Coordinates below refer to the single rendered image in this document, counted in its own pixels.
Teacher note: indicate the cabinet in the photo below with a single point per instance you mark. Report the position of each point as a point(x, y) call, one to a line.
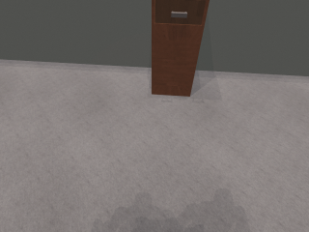
point(175, 51)

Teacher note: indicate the handle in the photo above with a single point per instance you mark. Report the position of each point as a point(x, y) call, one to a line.
point(179, 14)

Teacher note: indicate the drawer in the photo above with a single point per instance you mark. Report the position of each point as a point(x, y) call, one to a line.
point(163, 11)

